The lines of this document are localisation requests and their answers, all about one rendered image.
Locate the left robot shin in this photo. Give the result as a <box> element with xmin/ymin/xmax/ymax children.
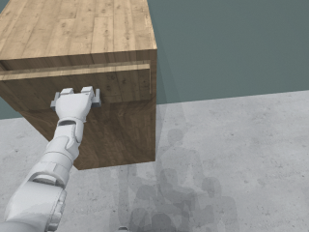
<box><xmin>118</xmin><ymin>226</ymin><xmax>129</xmax><ymax>231</ymax></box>

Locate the robot left hand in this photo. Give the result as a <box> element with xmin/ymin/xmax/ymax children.
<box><xmin>55</xmin><ymin>86</ymin><xmax>95</xmax><ymax>123</ymax></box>

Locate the left robot forearm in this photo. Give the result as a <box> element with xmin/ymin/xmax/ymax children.
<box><xmin>4</xmin><ymin>117</ymin><xmax>84</xmax><ymax>222</ymax></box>

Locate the cabinet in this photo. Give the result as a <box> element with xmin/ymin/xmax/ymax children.
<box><xmin>0</xmin><ymin>0</ymin><xmax>157</xmax><ymax>170</ymax></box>

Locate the handle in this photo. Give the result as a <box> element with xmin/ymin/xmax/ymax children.
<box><xmin>50</xmin><ymin>88</ymin><xmax>101</xmax><ymax>111</ymax></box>

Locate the drawer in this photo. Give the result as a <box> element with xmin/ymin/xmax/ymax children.
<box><xmin>0</xmin><ymin>60</ymin><xmax>151</xmax><ymax>112</ymax></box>

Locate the robot left upper arm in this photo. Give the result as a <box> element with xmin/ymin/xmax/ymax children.
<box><xmin>0</xmin><ymin>181</ymin><xmax>67</xmax><ymax>232</ymax></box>

